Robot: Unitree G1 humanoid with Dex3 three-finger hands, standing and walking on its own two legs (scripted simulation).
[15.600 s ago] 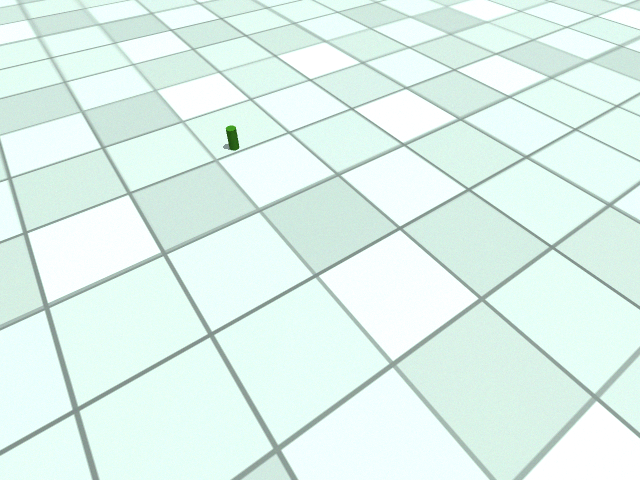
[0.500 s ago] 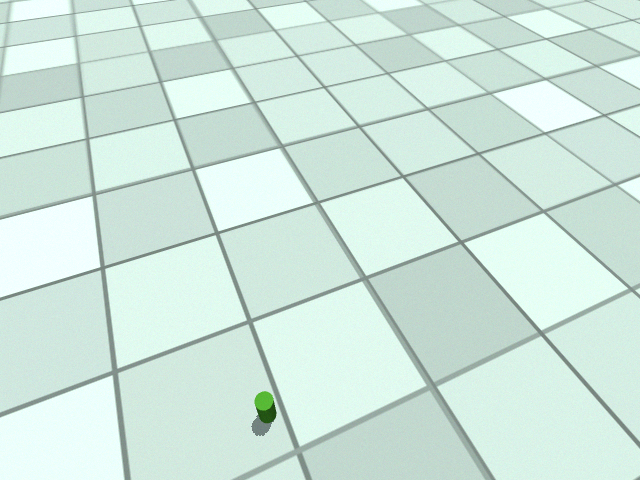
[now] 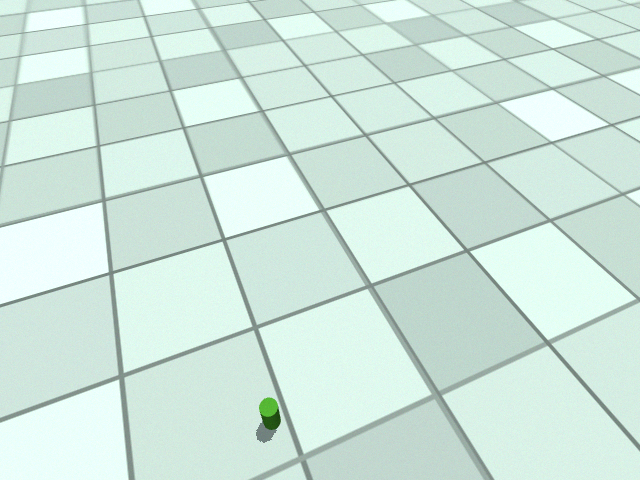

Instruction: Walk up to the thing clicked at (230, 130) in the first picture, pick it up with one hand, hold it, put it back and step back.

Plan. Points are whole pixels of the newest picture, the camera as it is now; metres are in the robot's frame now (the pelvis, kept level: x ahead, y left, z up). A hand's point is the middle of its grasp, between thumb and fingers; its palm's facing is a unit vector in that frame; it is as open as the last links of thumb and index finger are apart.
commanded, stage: stand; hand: left
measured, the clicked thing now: (270, 414) +0.44 +0.15 -0.72
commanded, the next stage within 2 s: none
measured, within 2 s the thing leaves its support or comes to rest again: neither
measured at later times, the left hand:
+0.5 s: hand out of the picture +0.06 +0.26 -0.15, palm faces +0.00 -0.94 -0.35, open 7.4 cm
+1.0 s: hand out of the picture +0.05 +0.25 -0.15, palm faces -0.01 -0.94 -0.34, open 7.3 cm
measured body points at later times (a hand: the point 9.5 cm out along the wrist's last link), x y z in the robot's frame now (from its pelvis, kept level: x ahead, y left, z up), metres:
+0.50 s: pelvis -0.02 +0.00 +0.01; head -0.01 -0.01 +0.45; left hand +0.06 +0.30 -0.12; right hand +0.06 -0.30 -0.13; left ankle -0.02 +0.15 -0.74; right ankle +0.00 -0.14 -0.74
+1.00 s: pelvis -0.02 +0.00 +0.00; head -0.01 -0.01 +0.45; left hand +0.05 +0.30 -0.12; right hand +0.05 -0.30 -0.13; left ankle -0.02 +0.15 -0.74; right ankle +0.00 -0.14 -0.74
